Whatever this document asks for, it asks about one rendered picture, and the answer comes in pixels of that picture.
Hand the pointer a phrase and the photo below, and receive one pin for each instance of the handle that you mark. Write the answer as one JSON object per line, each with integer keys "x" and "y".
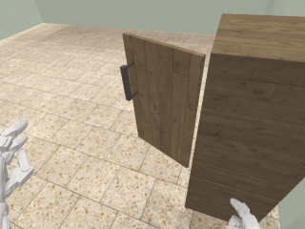
{"x": 126, "y": 81}

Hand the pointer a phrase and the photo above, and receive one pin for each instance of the right robot hand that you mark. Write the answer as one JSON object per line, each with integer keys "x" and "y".
{"x": 247, "y": 221}

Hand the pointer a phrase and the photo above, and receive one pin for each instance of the cupboard door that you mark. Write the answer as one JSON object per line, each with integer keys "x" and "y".
{"x": 168, "y": 81}

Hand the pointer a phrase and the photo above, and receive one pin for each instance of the left robot hand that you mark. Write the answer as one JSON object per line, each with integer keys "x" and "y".
{"x": 8, "y": 146}

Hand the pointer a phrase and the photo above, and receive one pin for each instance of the left robot forearm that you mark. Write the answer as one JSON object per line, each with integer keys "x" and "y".
{"x": 4, "y": 211}

